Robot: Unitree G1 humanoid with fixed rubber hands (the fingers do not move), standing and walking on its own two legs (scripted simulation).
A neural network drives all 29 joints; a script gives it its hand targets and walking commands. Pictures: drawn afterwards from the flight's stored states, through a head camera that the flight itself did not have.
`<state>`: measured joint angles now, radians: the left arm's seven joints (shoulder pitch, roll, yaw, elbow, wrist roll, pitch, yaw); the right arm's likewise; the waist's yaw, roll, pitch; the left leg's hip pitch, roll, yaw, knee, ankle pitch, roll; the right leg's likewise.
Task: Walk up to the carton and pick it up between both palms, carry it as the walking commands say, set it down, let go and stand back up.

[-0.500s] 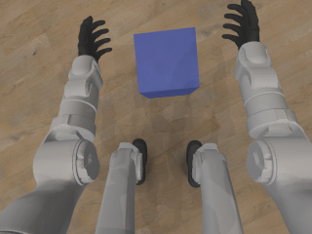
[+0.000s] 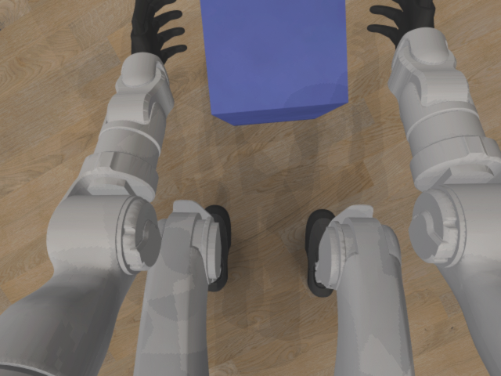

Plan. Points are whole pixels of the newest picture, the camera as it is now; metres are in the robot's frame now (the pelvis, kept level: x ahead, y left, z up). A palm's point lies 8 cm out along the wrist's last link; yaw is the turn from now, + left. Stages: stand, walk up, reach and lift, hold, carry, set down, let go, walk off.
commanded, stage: reach and lift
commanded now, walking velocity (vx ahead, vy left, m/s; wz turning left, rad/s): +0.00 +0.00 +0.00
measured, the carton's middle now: (272, 66) +0.53 +0.00 -0.30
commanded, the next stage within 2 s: none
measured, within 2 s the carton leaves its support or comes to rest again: leaves its support in 1.78 s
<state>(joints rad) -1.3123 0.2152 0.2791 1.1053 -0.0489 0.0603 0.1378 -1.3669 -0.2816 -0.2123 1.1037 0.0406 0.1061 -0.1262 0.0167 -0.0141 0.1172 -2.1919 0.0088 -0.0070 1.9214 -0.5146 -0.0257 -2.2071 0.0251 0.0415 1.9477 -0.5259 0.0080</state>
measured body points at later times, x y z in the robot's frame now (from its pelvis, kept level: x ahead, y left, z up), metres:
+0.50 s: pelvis -0.01 +0.00 -0.06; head +0.36 -0.02 +0.19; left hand +0.54 +0.17 -0.24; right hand +0.55 -0.17 -0.24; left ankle +0.11 +0.13 -0.40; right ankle +0.11 -0.12 -0.40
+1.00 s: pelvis -0.01 +0.00 -0.05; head +0.37 -0.01 +0.19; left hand +0.54 +0.16 -0.24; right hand +0.55 -0.14 -0.24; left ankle +0.11 +0.13 -0.40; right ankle +0.11 -0.12 -0.40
